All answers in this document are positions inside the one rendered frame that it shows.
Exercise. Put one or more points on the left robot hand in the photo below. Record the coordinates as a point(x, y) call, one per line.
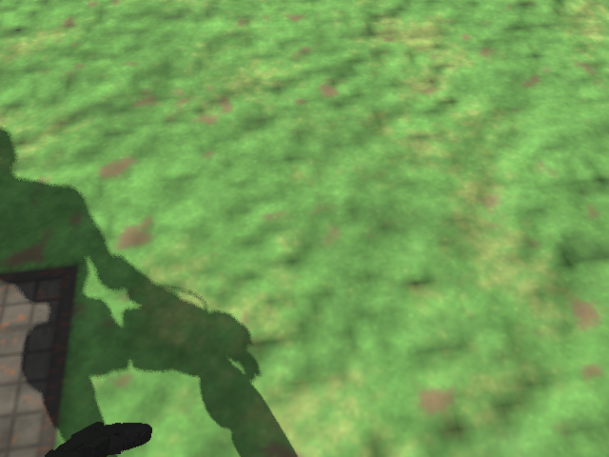
point(98, 440)

